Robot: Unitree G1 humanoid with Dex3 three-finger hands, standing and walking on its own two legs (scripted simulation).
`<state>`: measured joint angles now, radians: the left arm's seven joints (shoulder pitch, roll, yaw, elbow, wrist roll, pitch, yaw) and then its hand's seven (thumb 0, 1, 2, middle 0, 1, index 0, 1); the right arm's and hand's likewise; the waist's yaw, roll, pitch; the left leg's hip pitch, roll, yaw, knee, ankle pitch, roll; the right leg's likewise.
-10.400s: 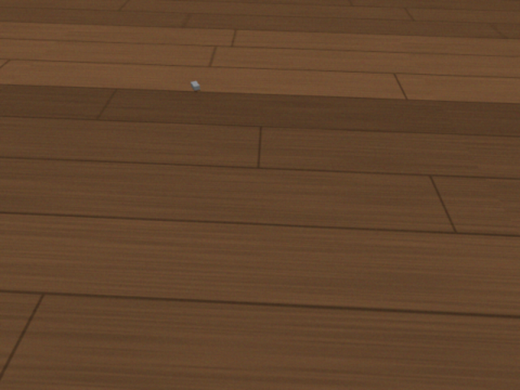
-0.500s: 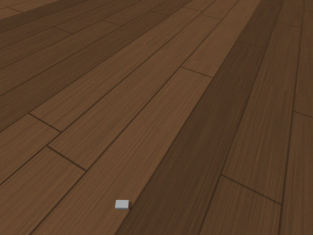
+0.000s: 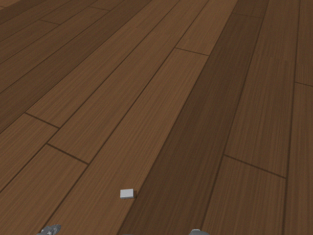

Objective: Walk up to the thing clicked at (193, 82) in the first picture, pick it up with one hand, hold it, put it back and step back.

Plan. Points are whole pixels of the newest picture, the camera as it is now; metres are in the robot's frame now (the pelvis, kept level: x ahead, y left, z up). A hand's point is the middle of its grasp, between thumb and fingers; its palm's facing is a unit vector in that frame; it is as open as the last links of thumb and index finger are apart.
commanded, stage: walk up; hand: left
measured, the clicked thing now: (127, 193) +0.43 +0.22 -0.74
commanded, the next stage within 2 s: stand in 1.52 s
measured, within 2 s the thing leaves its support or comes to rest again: neither
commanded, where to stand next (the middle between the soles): +0.08 -0.03 m, yaw +1 degrees
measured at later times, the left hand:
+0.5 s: hand out of the picture +0.04 +0.23 -0.14, palm faces -0.02 -0.94 -0.34, open 7.4 cm
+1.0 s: hand out of the picture +0.01 +0.28 -0.13, palm faces +0.05 -0.93 -0.35, open 7.4 cm
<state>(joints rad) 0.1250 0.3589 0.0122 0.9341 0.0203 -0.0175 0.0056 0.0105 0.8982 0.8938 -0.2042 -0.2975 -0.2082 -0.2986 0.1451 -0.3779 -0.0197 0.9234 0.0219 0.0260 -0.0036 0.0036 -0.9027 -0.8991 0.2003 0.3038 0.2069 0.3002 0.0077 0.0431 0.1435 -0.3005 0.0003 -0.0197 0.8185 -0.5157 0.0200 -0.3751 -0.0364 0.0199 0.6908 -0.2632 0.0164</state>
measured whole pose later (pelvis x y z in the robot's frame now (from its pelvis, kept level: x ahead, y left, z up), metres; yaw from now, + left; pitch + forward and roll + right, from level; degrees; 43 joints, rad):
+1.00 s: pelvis -0.03 +0.01 +0.02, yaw +1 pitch -3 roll +0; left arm 0.17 0.37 0.02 1.10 0.00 -0.01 -0.01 0.01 0.90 0.89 -0.20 -0.30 -0.21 -0.30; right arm 0.16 -0.36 -0.02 1.08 -0.01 -0.02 0.01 0.00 -0.90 -0.90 0.20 0.30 0.21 0.30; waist 0.02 0.00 0.05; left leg -0.20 -0.01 -0.01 0.47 -0.23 0.02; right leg -0.15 -0.02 0.00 0.45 -0.26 0.03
